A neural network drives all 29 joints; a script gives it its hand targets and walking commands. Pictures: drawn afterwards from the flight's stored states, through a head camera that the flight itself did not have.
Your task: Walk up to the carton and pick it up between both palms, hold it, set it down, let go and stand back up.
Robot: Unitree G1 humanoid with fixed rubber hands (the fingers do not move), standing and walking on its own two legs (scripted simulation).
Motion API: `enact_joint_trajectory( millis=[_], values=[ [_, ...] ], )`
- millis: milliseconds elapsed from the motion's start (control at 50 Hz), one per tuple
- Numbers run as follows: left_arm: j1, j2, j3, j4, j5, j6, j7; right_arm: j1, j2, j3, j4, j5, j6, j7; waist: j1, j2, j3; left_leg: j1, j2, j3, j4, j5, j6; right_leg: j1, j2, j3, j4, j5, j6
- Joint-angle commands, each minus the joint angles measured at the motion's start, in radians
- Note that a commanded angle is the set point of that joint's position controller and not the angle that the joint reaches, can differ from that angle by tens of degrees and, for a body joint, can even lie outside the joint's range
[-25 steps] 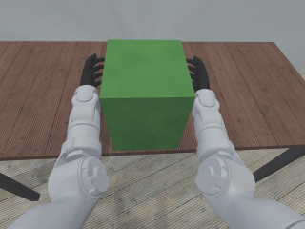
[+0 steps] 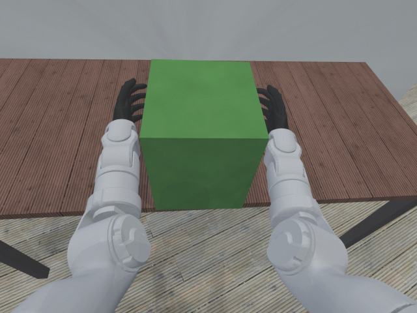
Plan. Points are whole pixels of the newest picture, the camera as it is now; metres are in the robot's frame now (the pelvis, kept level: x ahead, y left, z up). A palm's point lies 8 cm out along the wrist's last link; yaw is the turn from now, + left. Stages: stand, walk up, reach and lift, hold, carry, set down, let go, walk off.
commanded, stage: reach and lift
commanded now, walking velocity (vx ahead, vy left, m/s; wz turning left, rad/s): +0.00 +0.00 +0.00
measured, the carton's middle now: (200, 139) +0.44 +0.02 +0.05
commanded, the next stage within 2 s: none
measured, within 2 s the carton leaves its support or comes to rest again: leaves its support in 0.76 s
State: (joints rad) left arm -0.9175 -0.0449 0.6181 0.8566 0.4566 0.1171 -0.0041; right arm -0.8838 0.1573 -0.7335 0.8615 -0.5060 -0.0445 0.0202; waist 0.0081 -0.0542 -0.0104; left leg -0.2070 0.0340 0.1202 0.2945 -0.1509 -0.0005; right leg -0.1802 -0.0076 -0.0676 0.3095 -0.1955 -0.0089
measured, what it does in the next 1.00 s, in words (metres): stands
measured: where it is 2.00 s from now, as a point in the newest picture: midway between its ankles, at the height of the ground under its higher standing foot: outside the picture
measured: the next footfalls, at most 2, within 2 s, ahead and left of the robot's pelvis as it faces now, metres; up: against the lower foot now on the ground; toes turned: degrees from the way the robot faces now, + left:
none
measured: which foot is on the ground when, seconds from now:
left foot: down 0.00-1.00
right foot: down 0.00-1.00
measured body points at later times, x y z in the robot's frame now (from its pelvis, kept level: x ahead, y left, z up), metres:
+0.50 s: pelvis +0.00 +0.00 +0.00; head +0.02 +0.02 +0.45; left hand +0.44 +0.17 +0.12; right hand +0.43 -0.13 +0.12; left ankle +0.00 +0.12 -0.75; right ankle -0.03 -0.10 -0.75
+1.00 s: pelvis -0.02 +0.00 +0.00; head -0.05 +0.03 +0.45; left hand +0.40 +0.17 +0.16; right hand +0.40 -0.12 +0.16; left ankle +0.00 +0.12 -0.75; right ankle -0.03 -0.10 -0.75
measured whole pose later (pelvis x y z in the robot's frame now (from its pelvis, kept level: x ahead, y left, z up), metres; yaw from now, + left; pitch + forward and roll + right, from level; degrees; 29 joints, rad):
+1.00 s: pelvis -0.02 +0.00 +0.00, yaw +1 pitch -2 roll +0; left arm -0.88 0.02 0.44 0.83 0.35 0.30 0.05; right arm -0.88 0.08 -0.52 1.01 -0.25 0.00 -0.07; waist -0.03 -0.07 -0.04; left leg -0.12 0.03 0.10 0.29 -0.13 0.00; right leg -0.08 -0.01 -0.10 0.28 -0.17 -0.01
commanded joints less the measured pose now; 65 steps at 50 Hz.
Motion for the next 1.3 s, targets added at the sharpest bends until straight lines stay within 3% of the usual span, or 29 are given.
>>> enact_joint_trajectory(
  millis=[0,160,300,480,620,780,940,1040,1280],
  values=[
    [-0.490,-0.351,-0.184,0.017,-0.007,0.006,-0.072,-0.516,0.328,0.220,0.023,-0.004,-0.028,0.119,-0.001,0.071,-0.443,0.325,-0.018,0.017,0.061,0.418,-0.012,0.008,0.026,-0.060,-0.012,0.324,0.089],
    [-0.483,-0.361,-0.195,0.012,-0.011,0.011,-0.069,-0.516,0.327,0.225,0.031,0.006,-0.034,0.120,-0.006,0.072,-0.442,0.326,-0.017,0.013,0.064,0.431,-0.012,0.006,0.027,-0.063,-0.013,0.325,0.086],
    [-0.472,-0.395,-0.257,-0.003,-0.045,0.017,-0.064,-0.523,0.351,0.298,0.059,0.052,-0.058,0.107,-0.007,0.082,-0.480,0.314,-0.014,0.010,0.083,0.487,-0.021,0.041,0.032,-0.060,0.012,0.411,0.074],
    [-0.478,-0.407,-0.328,-0.036,-0.099,0.031,-0.073,-0.547,0.370,0.397,0.053,0.122,-0.071,0.078,-0.011,0.058,-0.503,0.208,-0.029,0.008,0.061,0.422,-0.018,0.200,0.019,-0.035,0.047,0.567,0.076],
    [-0.509,-0.424,-0.384,-0.069,-0.137,0.048,-0.076,-0.587,0.366,0.448,0.037,0.174,-0.074,0.059,-0.017,0.061,-0.526,0.194,-0.033,-0.001,0.049,0.392,-0.028,0.251,0.017,-0.028,0.043,0.599,0.070],
    [-0.572,-0.439,-0.421,-0.096,-0.169,0.083,-0.072,-0.647,0.346,0.467,0.036,0.227,-0.053,0.045,-0.027,0.071,-0.516,0.224,-0.032,-0.015,0.033,0.337,-0.039,0.242,0.019,-0.027,0.014,0.516,0.062],
    [-0.591,-0.413,-0.403,-0.088,-0.170,0.153,-0.078,-0.670,0.315,0.431,0.069,0.260,0.012,0.040,-0.037,0.072,-0.392,0.240,-0.029,-0.025,-0.016,0.175,-0.023,0.173,0.014,-0.032,-0.034,0.284,0.058],
    [-0.613,-0.408,-0.404,-0.098,-0.178,0.188,-0.075,-0.692,0.299,0.412,0.083,0.273,0.041,0.045,-0.044,0.081,-0.368,0.287,-0.022,-0.032,-0.023,0.140,-0.021,0.104,0.017,-0.043,-0.056,0.165,0.051],
    [-0.645,-0.435,-0.470,-0.160,-0.224,0.239,-0.062,-0.748,0.292,0.485,0.076,0.361,0.065,0.032,-0.054,0.092,-0.414,0.356,-0.028,-0.049,0.010,0.229,-0.031,0.114,0.030,-0.042,-0.053,0.208,0.046]
  ],
)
